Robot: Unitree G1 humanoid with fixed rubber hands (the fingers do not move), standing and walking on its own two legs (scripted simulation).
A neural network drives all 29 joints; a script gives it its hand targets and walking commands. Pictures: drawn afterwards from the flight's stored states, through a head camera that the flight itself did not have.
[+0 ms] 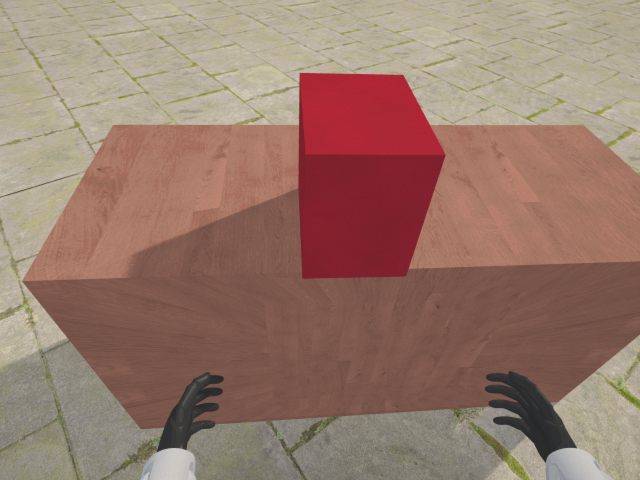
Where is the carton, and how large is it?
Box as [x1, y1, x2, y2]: [298, 73, 445, 278]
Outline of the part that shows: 300,73 298,189 302,278 404,276 406,274 445,154 403,75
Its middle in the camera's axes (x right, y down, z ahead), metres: +0.06 -0.11 +0.68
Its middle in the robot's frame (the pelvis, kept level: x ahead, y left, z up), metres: +0.59 -0.04 +0.07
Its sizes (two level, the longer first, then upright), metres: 0.258 0.186 0.254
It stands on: a pedestal, 0.71 m high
